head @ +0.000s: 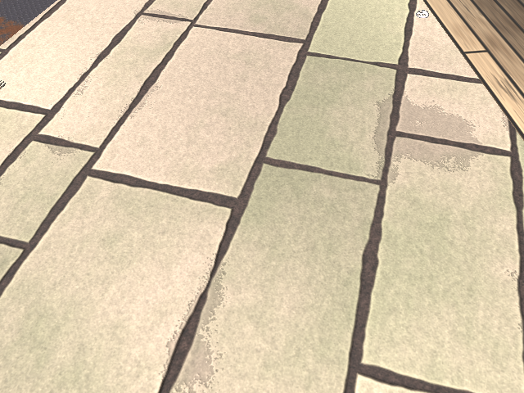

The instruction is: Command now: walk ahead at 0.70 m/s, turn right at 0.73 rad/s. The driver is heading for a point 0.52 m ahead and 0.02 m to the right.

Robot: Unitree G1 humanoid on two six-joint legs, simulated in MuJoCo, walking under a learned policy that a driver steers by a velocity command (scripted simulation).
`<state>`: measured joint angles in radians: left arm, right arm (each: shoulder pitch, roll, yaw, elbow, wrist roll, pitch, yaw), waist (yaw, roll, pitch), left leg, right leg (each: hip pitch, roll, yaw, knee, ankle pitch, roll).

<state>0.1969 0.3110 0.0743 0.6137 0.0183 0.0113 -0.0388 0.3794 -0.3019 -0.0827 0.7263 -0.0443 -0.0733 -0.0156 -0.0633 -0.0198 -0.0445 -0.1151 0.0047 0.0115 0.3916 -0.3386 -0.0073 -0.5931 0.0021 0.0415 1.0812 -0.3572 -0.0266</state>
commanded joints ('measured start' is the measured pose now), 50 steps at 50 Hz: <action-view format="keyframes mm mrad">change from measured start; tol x64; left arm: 1 -168 68 10 -133 25 6 -61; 50 4 46 -40 93 -28 -32 95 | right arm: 1 -26 -137 -20 -47 -9 -19 -1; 50 -179 -93 33 74 34 18 23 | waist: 1 -9 150 121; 50 51 95 -94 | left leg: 1 126 292 -239 -293 -197 139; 11 49 285 226 168 1070 77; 15 -738 47 -102 1161 -49 56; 36 596 302 -506 270 1335 387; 50 -121 105 -119 -56 794 241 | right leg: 1 -354 -84 16 129 75 7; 11 346 114 -264 -277 -58 -145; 14 996 -340 780 -811 -516 -193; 32 699 -178 -207 -674 1447 70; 34 658 -117 -219 -238 1309 102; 36 73 113 107 562 -337 123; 50 281 -63 15 -335 216 124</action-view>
